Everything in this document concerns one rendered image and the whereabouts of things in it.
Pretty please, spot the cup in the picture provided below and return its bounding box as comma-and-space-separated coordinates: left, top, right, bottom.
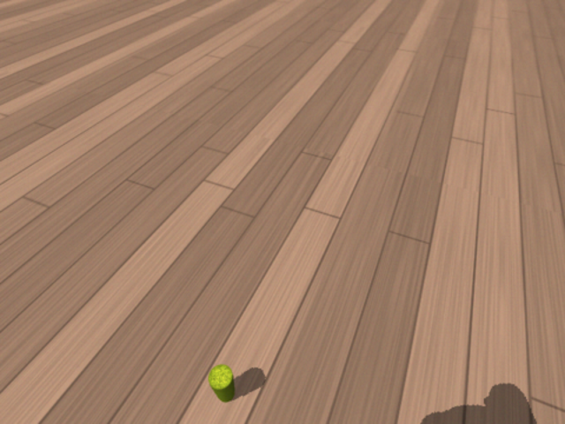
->
208, 365, 235, 403

